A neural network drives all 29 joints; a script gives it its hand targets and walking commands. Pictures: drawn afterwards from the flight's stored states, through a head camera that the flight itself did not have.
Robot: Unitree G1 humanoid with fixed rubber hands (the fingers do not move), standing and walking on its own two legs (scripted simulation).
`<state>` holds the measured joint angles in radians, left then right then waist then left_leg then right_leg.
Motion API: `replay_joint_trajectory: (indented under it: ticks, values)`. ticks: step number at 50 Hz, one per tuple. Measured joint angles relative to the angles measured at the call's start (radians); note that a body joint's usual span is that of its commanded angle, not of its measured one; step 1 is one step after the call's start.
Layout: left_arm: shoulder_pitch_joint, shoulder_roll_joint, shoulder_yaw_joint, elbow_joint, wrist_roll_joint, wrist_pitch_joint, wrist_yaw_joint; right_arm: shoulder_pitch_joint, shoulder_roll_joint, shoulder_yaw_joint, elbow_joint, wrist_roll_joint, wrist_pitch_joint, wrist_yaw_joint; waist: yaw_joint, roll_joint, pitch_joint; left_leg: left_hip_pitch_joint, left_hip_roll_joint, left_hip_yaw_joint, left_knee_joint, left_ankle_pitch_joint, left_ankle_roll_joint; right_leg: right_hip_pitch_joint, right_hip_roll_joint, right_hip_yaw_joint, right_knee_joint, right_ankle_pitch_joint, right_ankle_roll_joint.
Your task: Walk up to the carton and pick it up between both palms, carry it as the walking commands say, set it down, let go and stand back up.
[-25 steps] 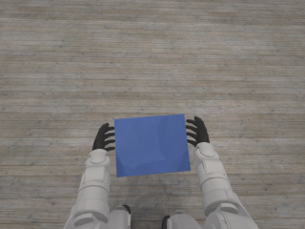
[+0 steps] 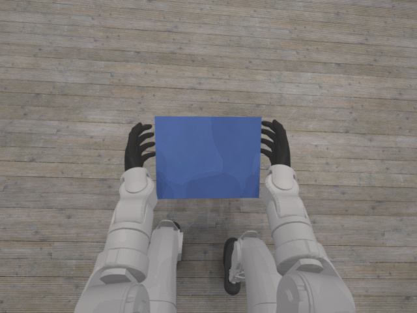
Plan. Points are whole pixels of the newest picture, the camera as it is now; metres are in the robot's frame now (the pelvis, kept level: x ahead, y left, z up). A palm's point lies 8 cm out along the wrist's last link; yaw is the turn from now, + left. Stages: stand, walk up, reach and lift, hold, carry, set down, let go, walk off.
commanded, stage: set down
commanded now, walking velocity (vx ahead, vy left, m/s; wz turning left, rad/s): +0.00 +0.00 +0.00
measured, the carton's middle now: (206, 152) +0.42 +0.03 -0.17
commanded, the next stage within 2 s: none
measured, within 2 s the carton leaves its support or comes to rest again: neither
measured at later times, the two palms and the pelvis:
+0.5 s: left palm (154, 149) +0.42 +0.15 -0.18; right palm (272, 147) +0.45 -0.13 -0.17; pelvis +0.01 +0.00 -0.07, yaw -2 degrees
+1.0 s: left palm (156, 149) +0.45 +0.16 -0.26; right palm (259, 149) +0.46 -0.12 -0.24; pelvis -0.01 +0.00 -0.16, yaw -4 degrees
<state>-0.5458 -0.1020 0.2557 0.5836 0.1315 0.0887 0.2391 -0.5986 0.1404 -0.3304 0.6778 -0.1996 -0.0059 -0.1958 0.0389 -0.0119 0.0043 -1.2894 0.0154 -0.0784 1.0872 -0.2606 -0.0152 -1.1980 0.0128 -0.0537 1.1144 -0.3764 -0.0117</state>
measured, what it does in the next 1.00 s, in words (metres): lowers itself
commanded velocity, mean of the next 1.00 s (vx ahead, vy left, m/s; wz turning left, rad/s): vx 0.00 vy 0.00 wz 0.00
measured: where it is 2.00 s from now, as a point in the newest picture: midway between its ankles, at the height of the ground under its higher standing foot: (200, 267)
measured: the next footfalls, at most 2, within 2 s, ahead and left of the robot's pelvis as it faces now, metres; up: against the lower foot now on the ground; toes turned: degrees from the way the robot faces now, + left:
none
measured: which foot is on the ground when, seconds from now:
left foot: down 0.00-1.00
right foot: down 0.00-1.00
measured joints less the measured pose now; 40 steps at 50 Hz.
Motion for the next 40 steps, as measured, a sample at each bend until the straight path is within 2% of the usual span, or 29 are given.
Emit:
replay_joint_trajectory:
  ticks: [10, 17, 25, 30, 40]
  values:
    - [-0.161, 0.023, -0.003, 0.088, -0.015, 0.045, 0.054, -0.156, -0.086, 0.000, 0.115, 0.002, 0.040, -0.008, 0.000, 0.000, 0.011, -0.127, -0.031, -0.030, 0.140, -0.042, 0.000, -0.120, 0.014, 0.005, 0.127, -0.038, 0.006]
    - [-0.197, 0.034, -0.003, 0.093, -0.015, 0.047, 0.064, -0.202, -0.096, 0.000, 0.111, 0.038, 0.064, -0.008, 0.000, 0.000, 0.011, -0.227, -0.031, -0.023, 0.215, -0.076, -0.001, -0.226, 0.019, 0.014, 0.209, -0.075, 0.008]
    - [-0.214, 0.051, -0.004, 0.091, -0.019, 0.025, 0.035, -0.204, -0.096, 0.028, 0.025, 0.094, 0.106, -0.029, 0.002, 0.000, 0.011, -0.310, -0.031, -0.022, 0.312, -0.129, -0.003, -0.311, 0.024, 0.018, 0.311, -0.132, 0.008]
    - [-0.227, 0.066, -0.004, 0.091, -0.020, 0.044, 0.006, -0.208, -0.096, 0.031, 0.024, 0.095, 0.116, -0.035, 0.010, 0.000, -0.022, -0.373, -0.031, -0.023, 0.370, -0.154, -0.007, -0.375, 0.030, 0.019, 0.369, -0.156, 0.008]
    - [-0.296, 0.087, 0.029, 0.091, -0.020, 0.091, -0.001, -0.283, -0.096, 0.031, 0.024, 0.098, 0.164, -0.056, 0.016, -0.004, -0.031, -0.510, -0.031, -0.024, 0.489, -0.167, -0.013, -0.515, 0.038, 0.022, 0.493, -0.170, 0.009]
